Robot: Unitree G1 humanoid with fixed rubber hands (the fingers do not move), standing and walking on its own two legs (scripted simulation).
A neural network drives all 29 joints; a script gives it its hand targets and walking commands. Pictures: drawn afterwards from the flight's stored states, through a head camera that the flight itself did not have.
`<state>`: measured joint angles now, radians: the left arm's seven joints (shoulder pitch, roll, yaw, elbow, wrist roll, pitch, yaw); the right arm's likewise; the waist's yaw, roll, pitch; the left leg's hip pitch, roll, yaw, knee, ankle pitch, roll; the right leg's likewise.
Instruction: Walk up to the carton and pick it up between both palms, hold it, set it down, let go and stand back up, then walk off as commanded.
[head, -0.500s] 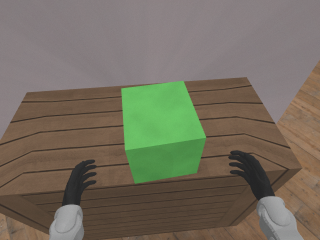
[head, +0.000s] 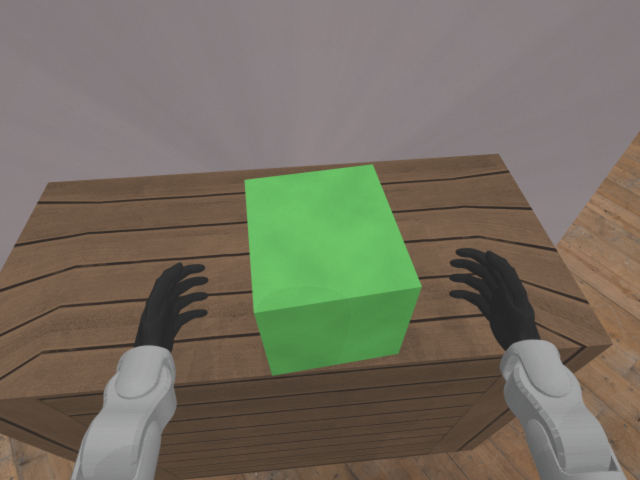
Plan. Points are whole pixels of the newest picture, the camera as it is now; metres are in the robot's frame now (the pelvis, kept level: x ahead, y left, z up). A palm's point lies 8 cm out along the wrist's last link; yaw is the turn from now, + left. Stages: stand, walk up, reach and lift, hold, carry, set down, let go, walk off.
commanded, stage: reach and lift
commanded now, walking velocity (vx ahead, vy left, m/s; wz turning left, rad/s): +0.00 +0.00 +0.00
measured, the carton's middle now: (323, 268) +0.38 +0.02 +0.02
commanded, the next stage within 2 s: none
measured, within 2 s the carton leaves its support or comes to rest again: neither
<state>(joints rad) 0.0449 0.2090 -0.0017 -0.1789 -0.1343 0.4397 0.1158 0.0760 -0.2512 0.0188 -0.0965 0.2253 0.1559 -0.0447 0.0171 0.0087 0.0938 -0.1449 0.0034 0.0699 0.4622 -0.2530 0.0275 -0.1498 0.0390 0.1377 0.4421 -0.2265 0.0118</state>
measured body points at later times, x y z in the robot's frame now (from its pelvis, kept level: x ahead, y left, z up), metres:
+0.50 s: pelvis -0.01 +0.00 +0.00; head -0.01 +0.00 +0.45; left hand +0.34 +0.18 +0.13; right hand +0.37 -0.17 +0.14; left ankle +0.00 +0.10 -0.74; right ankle +0.01 -0.14 -0.74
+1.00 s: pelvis +0.00 +0.00 +0.00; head +0.01 +0.00 +0.45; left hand +0.40 +0.18 +0.16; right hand +0.42 -0.15 +0.16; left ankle +0.00 +0.10 -0.74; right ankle +0.01 -0.14 -0.74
